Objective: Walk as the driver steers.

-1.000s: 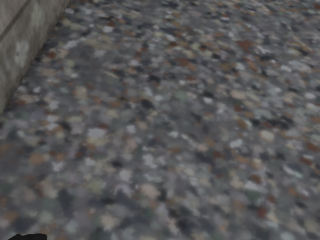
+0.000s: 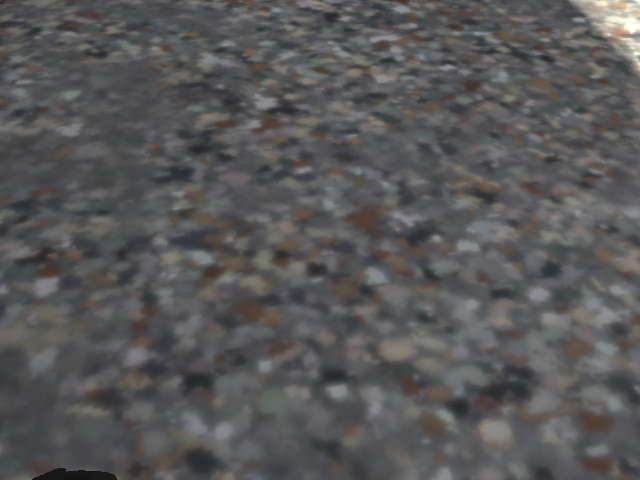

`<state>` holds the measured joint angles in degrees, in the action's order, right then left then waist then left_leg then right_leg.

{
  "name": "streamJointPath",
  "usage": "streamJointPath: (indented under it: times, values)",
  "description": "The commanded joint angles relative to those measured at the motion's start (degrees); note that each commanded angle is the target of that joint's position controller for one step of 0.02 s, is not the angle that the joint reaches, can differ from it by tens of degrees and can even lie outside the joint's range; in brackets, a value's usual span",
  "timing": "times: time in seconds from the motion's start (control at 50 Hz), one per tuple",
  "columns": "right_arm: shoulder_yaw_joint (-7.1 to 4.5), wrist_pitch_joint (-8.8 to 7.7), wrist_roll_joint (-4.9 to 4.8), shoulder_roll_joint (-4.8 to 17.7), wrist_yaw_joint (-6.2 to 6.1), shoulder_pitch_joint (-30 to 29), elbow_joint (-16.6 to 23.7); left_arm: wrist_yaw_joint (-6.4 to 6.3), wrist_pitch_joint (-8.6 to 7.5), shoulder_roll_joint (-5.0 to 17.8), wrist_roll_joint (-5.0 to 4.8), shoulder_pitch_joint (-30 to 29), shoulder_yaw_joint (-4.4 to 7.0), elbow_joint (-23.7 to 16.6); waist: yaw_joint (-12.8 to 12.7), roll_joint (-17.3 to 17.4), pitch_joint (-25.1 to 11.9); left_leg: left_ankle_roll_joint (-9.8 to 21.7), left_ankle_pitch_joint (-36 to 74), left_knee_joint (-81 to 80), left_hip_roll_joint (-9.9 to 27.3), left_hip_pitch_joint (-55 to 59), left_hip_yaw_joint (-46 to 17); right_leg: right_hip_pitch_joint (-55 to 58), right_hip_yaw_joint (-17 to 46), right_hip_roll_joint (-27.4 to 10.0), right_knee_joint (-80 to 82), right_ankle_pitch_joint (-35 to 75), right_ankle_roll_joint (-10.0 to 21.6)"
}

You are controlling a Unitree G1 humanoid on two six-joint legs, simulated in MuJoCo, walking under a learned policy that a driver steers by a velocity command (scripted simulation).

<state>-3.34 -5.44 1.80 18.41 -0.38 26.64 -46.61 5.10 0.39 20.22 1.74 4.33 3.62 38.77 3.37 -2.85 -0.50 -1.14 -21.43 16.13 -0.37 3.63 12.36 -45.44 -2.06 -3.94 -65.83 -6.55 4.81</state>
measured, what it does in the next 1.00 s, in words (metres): walks ahead: right foot, then left foot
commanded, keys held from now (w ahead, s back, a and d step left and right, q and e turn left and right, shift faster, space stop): w+e+shift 0.24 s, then w+shift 0.16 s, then w+q+shift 0.60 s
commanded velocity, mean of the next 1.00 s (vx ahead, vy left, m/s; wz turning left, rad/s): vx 0.99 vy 0.00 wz -0.07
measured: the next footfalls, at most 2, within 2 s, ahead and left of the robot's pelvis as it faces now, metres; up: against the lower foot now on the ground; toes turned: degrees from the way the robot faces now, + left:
right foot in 0.18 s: +0.33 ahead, -0.07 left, +0.00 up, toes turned -14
left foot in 0.62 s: +0.81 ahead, -0.08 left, +0.00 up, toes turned -16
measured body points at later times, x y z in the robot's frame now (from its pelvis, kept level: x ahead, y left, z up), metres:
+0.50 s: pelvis +0.45 -0.07 +0.00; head +0.49 -0.08 +0.45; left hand +0.53 +0.20 -0.13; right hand +0.59 -0.36 -0.08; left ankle +0.73 +0.01 -0.67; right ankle +0.30 -0.06 -0.73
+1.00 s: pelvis +0.95 -0.17 +0.00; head +0.99 -0.18 +0.45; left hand +1.25 -0.02 -0.04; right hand +0.85 -0.45 -0.12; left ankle +0.77 -0.07 -0.73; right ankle +1.14 -0.35 -0.70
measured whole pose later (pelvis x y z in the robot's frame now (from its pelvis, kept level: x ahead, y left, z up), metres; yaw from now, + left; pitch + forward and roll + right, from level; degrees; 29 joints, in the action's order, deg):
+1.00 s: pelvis +0.95 -0.17 +0.00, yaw -1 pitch +3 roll +0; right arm -4.3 -3.9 -0.5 17.4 1.1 30.2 -50.5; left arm 1.6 -4.8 14.7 2.3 -4.3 -3.7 32.7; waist 9.1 0.2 1.4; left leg 7.0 -22.9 16.1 -6.9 6.3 -15.2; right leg -35.8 4.0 -3.2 -29.9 1.4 -1.1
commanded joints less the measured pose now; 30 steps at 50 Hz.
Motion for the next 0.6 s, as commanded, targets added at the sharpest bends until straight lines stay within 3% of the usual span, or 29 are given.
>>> streamJointPath:
  times: [0.02,0.04,0.08,0.1,0.12,0.14,0.16,0.18,0.2,0.22,0.24,0.26,0.3,0.34,0.4,0.42,0.44,0.46,0.5,0.54,0.56,0.58,0.6]
  values:
    - [0.17,-1.76,-0.01,3.14,-0.15,-5.11,2.58,1.48,-0.53,-1.39,-0.01,-7.11,-2.09,-6.38,-3.41,5.78,10.41,3.33,29.35,-11.71,12.66,-9.25,0.15,1.84,-3.07,-1.10,11.78,5.95,1.48]
    - [0.08,-1.74,-0.03,3.78,-0.34,-4.21,1.68,1.73,-0.60,-1.52,-0.07,-8.99,-2.40,-6.78,-3.15,4.71,10.97,2.70,38.00,-11.50,11.99,-8.83,2.53,5.37,-6.01,0.47,16.08,6.33,2.63]
    - [-0.50,-1.31,-0.04,7.18,-0.79,-1.83,0.92,1.30,-0.71,-0.99,-0.39,-7.79,-2.49,-6.15,-4.44,5.98,7.35,1.79,69.37,-4.42,12.38,-3.49,4.37,13.50,-10.57,5.78,20.25,4.90,5.02]
    - [-1.00,-0.67,-0.04,9.28,-1.27,-1.87,0.93,0.81,-0.70,0.30,-0.48,-3.94,-2.09,-5.03,-7.08,7.77,4.11,1.50,80.38,1.73,13.51,-0.75,4.22,18.00,-10.91,7.74,20.93,2.53,5.96]
    - [-1.56,0.37,0.22,11.33,-1.58,-3.41,1.31,0.13,-0.82,2.41,-0.56,3.74,-1.22,-2.98,-11.63,9.12,-0.49,1.77,86.38,12.18,14.76,-0.49,3.61,26.24,-9.96,9.41,21.04,-0.49,7.10]
    - [-1.95,1.36,0.45,12.58,-1.62,-6.43,2.51,-0.74,-0.98,5.15,-0.62,15.60,0.20,0.45,-17.20,10.01,-5.99,2.89,86.70,26.34,15.83,-4.27,2.12,38.91,-7.36,10.36,22.14,-3.37,8.85]
    - [-1.86,1.87,0.85,11.74,-1.08,-7.91,3.22,-2.19,-1.07,8.11,-0.59,26.38,2.17,4.51,-20.64,6.69,-10.42,2.89,68.08,45.52,13.56,-14.59,1.53,55.11,-2.66,10.39,26.98,-5.29,10.40]
    - [-0.42,1.51,1.33,5.11,0.26,-8.72,4.45,-3.71,-0.20,12.16,-1.85,21.87,3.95,4.78,-14.68,-7.15,-5.67,1.29,2.50,67.64,1.90,-32.75,0.48,60.83,10.31,3.03,29.52,-8.72,11.82]
    - [0.37,0.28,-0.24,4.45,0.24,-5.10,11.54,-3.58,0.58,18.36,0.40,17.46,4.80,1.19,-8.83,-12.34,-15.67,-0.80,-7.35,82.61,-2.37,-52.15,-10.13,74.57,42.73,-9.46,39.92,-11.77,23.59]
    - [0.51,-1.20,0.30,7.16,0.15,-11.07,12.35,-4.15,0.73,15.57,-0.13,19.44,4.82,0.45,-11.94,0.13,-15.51,-0.13,-1.37,79.35,0.91,-55.14,-17.39,71.51,47.86,-10.51,48.27,-18.83,22.42]
    - [0.91,-1.88,0.06,6.82,0.18,-11.91,12.26,-4.69,0.20,12.62,-0.43,18.00,4.18,1.92,-8.79,4.26,-5.80,0.24,1.50,72.33,3.37,-54.29,-17.59,60.93,45.20,-9.69,51.92,-18.19,20.02]
    - [1.26,-1.58,0.62,6.12,-0.01,-12.11,11.47,-4.98,-0.83,10.00,-0.34,16.00,3.39,2.71,-5.36,8.48,-0.86,0.13,2.23,66.37,5.98,-50.12,-17.04,51.19,39.46,-7.84,52.45,-12.91,17.85]
    - [1.86,0.95,2.54,4.82,0.15,-8.73,9.55,-5.60,-2.96,6.48,-0.46,12.47,1.74,2.47,-0.58,9.39,2.38,-1.05,1.03,59.75,8.49,-41.44,-16.79,37.06,30.07,-3.52,52.72,-4.70,15.99]
    - [2.38,2.56,2.76,2.96,0.81,-10.90,10.32,-5.09,-4.74,4.90,-1.11,13.66,0.96,3.66,0.03,8.24,4.59,-2.16,1.34,51.15,9.93,-38.58,-14.89,28.91,24.79,-0.51,55.19,-2.83,15.27]
    - [3.77,2.18,1.48,0.23,1.99,-22.40,14.39,-4.42,-6.09,4.46,-1.46,16.50,0.94,5.32,-3.68,5.05,8.50,-1.33,18.12,33.45,9.58,-37.00,-11.55,25.71,17.63,3.58,58.96,5.77,12.03]
    - [3.86,2.22,0.84,-0.20,2.34,-23.19,13.75,-4.04,-6.37,4.58,-1.89,17.32,0.95,5.83,-4.83,5.29,7.25,-0.28,24.55,29.10,8.04,-35.64,-9.95,28.36,14.35,4.83,59.65,9.89,9.97]
    - [4.21,1.88,-0.02,-0.94,2.63,-24.87,14.46,-3.83,-7.02,5.01,-2.30,19.10,0.96,6.28,-6.22,2.33,7.48,1.18,30.37,24.18,7.88,-32.79,-8.96,28.60,14.46,2.85,60.69,15.51,8.94]
    - [3.93,1.74,-0.71,-0.05,2.73,-26.99,14.46,-3.83,-7.47,4.64,-2.47,20.64,0.76,7.23,-7.50,3.07,7.87,2.53,34.25,21.27,6.98,-32.17,-7.96,32.10,13.36,1.74,62.41,19.93,7.67]
    - [3.45,1.60,-0.82,1.16,2.79,-29.03,14.21,-4.22,-7.65,6.04,-1.86,22.44,0.81,8.85,-8.49,3.11,7.32,5.05,34.51,15.98,4.73,-33.26,-6.57,42.31,10.31,0.13,63.07,27.23,5.75]
    - [2.39,1.44,-0.53,3.48,2.76,-26.59,12.94,-5.14,-7.40,8.20,-0.88,22.64,1.05,9.70,-6.51,0.44,3.41,7.07,27.90,14.62,0.21,-30.58,-4.76,51.66,6.73,-1.93,57.21,48.95,3.53]
    - [1.77,1.52,-0.70,4.78,2.56,-23.38,11.92,-5.76,-6.88,9.30,0.06,22.58,1.24,10.07,-4.28,-1.83,0.66,7.88,22.55,15.54,-2.52,-27.78,-4.18,54.94,5.35,-3.31,51.51,60.64,2.49]
    - [0.94,1.75,-1.08,6.51,2.20,-15.93,9.64,-6.38,-6.06,9.83,1.37,21.22,1.40,10.05,-0.24,-3.50,-3.07,8.92,17.64,16.73,-4.70,-22.03,-4.73,56.37,4.11,-4.53,42.03,68.77,1.71]
    - [-0.12,2.12,-1.41,8.17,1.70,-3.66,5.56,-6.92,-5.08,10.06,2.42,18.09,1.55,9.39,5.93,-3.95,-7.90,10.06,14.58,16.80,-5.53,-11.91,-4.79,53.90,2.09,-4.63,27.48,70.79,1.04]
Velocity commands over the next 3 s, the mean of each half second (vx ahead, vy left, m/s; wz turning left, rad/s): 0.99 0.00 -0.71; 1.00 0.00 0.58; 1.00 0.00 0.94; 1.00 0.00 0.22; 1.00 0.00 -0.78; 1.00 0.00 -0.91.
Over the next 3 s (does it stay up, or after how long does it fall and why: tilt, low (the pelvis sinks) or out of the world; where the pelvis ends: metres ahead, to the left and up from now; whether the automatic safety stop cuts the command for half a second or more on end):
stays up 2.71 0.27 0.00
